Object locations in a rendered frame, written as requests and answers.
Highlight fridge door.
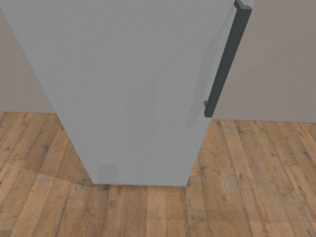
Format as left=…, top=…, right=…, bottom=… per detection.
left=0, top=0, right=255, bottom=187

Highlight handle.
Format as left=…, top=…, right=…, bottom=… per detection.
left=204, top=0, right=253, bottom=118

